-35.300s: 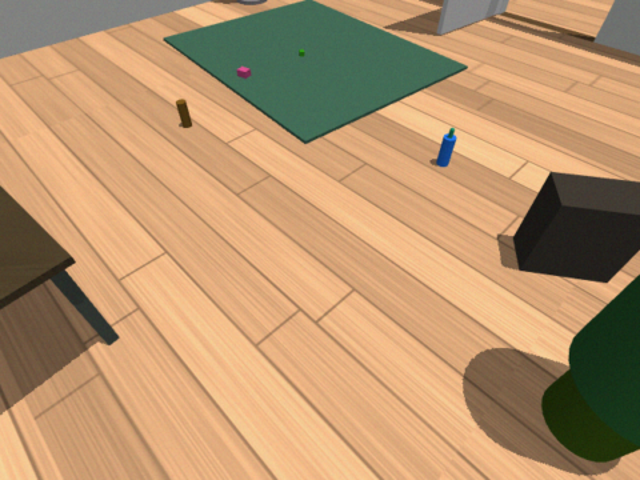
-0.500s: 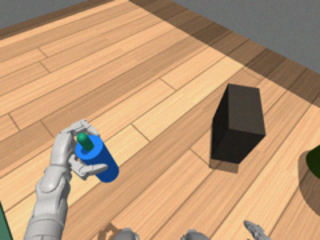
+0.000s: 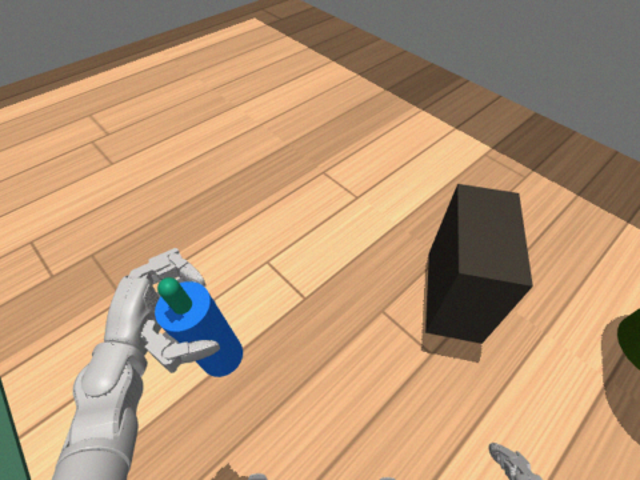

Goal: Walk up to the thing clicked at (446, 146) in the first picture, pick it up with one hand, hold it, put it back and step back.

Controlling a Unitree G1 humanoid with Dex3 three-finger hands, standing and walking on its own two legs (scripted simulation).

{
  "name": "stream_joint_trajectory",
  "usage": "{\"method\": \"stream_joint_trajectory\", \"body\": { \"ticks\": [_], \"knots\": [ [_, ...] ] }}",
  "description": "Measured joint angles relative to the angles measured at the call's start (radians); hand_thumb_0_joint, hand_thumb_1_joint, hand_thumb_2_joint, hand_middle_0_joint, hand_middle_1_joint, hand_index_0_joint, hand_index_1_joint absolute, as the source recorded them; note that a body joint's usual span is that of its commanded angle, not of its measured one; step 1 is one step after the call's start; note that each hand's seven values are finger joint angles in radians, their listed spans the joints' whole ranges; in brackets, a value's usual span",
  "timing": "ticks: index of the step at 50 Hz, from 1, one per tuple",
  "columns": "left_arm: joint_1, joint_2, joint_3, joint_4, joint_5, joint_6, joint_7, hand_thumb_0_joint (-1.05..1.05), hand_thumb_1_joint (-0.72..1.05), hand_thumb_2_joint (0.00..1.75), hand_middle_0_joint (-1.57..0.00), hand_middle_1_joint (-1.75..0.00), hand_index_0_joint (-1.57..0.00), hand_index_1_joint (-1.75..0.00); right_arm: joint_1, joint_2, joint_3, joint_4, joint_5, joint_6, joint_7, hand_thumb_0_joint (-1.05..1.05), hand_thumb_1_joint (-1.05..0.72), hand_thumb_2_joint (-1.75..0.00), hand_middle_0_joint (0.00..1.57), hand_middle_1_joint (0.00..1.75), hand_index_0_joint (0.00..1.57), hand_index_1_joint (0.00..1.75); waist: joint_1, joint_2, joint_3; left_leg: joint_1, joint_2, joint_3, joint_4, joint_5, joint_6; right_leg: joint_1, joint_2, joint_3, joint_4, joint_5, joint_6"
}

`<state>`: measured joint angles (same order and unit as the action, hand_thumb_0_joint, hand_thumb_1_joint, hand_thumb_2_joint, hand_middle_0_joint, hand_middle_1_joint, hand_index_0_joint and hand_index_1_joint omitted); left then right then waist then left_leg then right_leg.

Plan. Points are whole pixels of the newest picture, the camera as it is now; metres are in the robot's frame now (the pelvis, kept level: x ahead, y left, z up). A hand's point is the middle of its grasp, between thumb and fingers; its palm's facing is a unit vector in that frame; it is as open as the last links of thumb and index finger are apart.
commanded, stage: hold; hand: left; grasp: from the side
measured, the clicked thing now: (198, 325) +0.32 +0.16 +0.02
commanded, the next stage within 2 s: none
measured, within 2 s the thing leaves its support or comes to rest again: neither
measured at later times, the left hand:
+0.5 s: hand (184, 306) +0.33 +0.17 +0.05, palm faces -0.07 -1.00 -0.02, open 9.9 cm
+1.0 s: hand (179, 309) +0.32 +0.18 +0.05, palm faces -0.04 -1.00 -0.01, open 9.9 cm
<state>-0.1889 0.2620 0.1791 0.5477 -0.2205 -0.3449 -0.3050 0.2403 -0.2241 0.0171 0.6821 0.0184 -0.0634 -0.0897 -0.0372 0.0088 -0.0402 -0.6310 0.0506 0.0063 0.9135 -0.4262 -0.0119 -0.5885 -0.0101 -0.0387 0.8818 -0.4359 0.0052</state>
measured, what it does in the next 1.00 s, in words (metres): stands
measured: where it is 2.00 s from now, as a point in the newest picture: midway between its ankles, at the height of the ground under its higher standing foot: outside the picture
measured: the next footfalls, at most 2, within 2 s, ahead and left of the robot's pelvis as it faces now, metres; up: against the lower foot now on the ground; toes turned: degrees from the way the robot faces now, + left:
none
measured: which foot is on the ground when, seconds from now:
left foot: down 0.00-1.00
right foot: down 0.00-1.00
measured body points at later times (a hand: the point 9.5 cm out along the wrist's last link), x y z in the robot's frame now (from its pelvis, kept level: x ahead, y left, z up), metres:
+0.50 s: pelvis +0.00 +0.00 +0.01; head +0.04 +0.01 +0.46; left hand +0.33 +0.23 +0.06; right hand +0.13 -0.25 -0.10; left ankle +0.02 +0.12 -0.69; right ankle +0.00 -0.12 -0.69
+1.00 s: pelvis +0.00 +0.00 +0.01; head +0.04 +0.01 +0.46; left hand +0.32 +0.23 +0.06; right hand +0.13 -0.25 -0.09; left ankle +0.02 +0.12 -0.69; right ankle +0.00 -0.13 -0.69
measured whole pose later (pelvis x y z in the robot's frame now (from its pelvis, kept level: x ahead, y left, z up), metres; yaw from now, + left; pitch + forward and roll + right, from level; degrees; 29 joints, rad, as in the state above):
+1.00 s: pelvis +0.00 +0.00 +0.01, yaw +0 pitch +5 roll -1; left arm -0.16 0.24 0.17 0.53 -0.20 -0.34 -0.25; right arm 0.22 -0.22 0.01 0.68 0.02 -0.06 -0.08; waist -0.03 0.00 -0.01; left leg -0.52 0.04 0.01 0.82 -0.38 -0.01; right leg -0.48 -0.02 -0.03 0.79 -0.39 0.01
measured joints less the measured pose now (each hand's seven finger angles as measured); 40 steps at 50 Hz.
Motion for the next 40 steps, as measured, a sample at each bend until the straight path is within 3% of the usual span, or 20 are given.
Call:
{"method": "stream_joint_trajectory", "body": {
  "ticks": [19,40],
  "knots": [
    [0.025,-0.013,-0.011,-0.034,0.011,0.014,0.041,-0.06,-0.57,0.95,-0.83,-1.25,-0.89,-1.29,-0.003,0.002,-0.004,0.000,0.002,0.003,0.000,0.01,-0.92,-0.90,0.20,0.30,0.20,0.30,0.006,-0.001,0.013,0.070,-0.003,0.005,-0.055,0.019,0.001,0.068,-0.001,0.003,-0.054,0.019,0.002],
    [0.067,-0.018,-0.028,-0.074,0.016,0.014,0.039,-0.06,-0.57,0.95,-0.83,-1.25,-0.89,-1.30,-0.007,0.002,-0.008,-0.001,0.001,0.000,0.012,0.01,-0.92,-0.90,0.20,0.30,0.20,0.30,0.012,-0.001,0.030,0.112,-0.006,0.008,-0.091,0.036,0.002,0.109,-0.003,0.006,-0.087,0.035,0.003]
  ]
}}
